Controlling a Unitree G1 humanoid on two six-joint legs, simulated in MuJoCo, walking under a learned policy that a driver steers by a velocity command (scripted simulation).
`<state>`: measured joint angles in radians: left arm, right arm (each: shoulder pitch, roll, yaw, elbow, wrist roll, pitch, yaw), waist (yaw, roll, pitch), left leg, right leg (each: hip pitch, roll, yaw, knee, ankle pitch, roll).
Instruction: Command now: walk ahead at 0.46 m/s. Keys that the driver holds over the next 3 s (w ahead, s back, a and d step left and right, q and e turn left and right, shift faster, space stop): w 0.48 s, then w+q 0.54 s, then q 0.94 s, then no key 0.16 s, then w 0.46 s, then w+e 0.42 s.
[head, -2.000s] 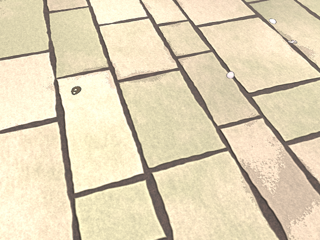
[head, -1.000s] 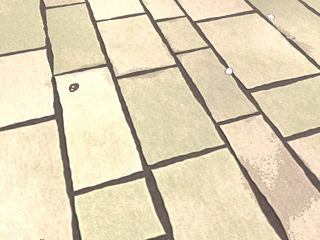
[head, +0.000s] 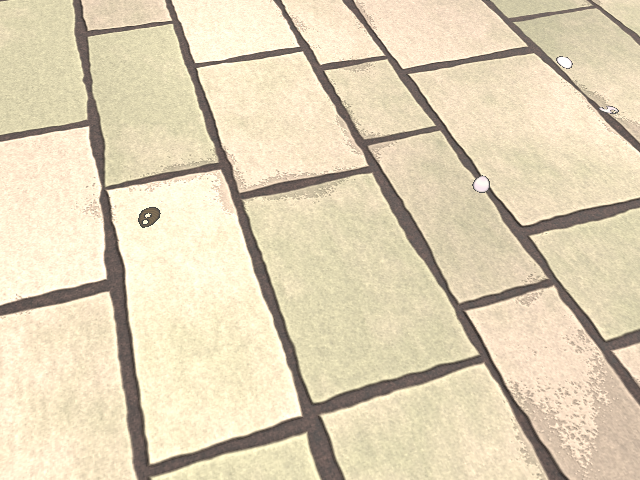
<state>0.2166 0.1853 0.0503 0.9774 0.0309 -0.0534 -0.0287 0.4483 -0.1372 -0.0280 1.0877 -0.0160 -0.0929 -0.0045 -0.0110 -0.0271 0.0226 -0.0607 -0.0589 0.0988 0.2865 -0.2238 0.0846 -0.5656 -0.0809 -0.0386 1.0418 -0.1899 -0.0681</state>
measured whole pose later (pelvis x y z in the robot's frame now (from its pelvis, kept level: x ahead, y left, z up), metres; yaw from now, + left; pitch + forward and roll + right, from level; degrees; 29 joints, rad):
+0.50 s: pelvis +0.29 -0.05 +0.00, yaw +1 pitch -1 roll +0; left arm 0.35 0.18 0.06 1.05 0.02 -0.10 -0.01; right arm 0.24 -0.20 -0.05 0.97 -0.03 -0.06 0.02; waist 0.01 0.03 0.05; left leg -0.53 0.08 0.00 1.12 -0.24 0.08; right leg -0.16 0.07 -0.12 0.32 -0.16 -0.11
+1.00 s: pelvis +0.56 +0.03 -0.01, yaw +15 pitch +0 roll +0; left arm 0.24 0.20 0.05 0.91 0.03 -0.09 0.00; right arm 0.24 -0.23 -0.08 0.94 -0.01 -0.05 0.01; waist 0.00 -0.01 0.07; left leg -0.28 -0.13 0.06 0.44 -0.17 0.14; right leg -0.43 -0.06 -0.02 1.22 -0.32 -0.03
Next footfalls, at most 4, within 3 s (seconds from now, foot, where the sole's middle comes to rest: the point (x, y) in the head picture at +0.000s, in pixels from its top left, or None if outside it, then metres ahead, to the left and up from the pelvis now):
0.28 right None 0.34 -0.11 -0.78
0.84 left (287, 427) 0.63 0.08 -0.78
1.40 right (307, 317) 0.92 0.04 -0.78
1.88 left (262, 397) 0.70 0.14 -0.78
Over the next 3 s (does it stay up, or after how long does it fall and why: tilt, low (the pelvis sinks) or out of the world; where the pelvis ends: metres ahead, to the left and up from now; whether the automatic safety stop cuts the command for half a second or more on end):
stays up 0.90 0.31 0.00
